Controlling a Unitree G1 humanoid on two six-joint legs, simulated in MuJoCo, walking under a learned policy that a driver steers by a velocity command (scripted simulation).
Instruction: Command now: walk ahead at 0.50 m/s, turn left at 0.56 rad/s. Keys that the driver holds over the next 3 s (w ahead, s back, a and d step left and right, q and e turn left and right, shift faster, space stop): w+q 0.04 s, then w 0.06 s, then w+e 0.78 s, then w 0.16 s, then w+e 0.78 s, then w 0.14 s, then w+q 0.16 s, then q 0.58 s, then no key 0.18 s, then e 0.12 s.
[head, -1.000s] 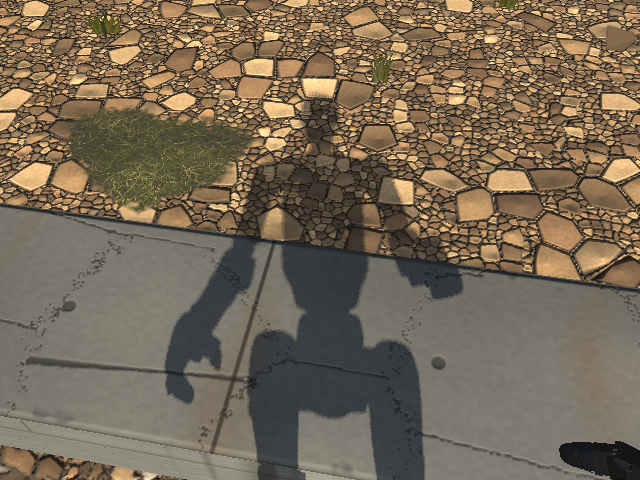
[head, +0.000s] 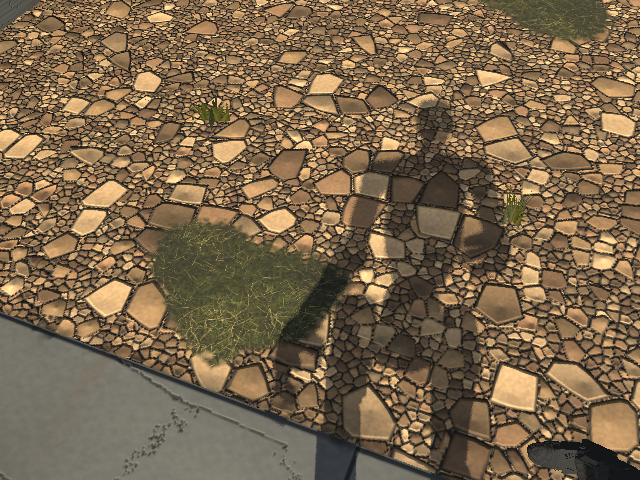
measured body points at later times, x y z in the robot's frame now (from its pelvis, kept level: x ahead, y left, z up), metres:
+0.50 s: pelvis +0.29 -0.02 +0.09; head +0.32 -0.01 +0.54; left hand +0.53 +0.18 +0.01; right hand +0.26 -0.30 -0.03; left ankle +0.09 +0.05 -0.63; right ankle +0.46 -0.13 -0.62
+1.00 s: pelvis +0.63 -0.03 +0.07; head +0.64 -0.03 +0.52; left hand +0.74 +0.24 -0.05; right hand +0.80 -0.33 +0.03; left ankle +0.80 +0.03 -0.67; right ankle +0.47 -0.13 -0.63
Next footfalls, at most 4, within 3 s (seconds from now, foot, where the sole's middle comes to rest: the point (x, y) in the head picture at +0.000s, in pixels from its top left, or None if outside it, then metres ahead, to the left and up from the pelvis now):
0.52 right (423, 456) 0.50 -0.13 -0.67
1.00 left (337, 323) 0.83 0.03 -0.72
1.56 right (481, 276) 0.95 -0.33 -0.72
2.04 left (477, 178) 1.29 -0.37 -0.72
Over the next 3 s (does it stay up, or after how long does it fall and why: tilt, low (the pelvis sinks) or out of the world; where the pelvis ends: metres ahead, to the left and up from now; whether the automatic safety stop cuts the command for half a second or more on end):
stays up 1.26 -0.46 0.05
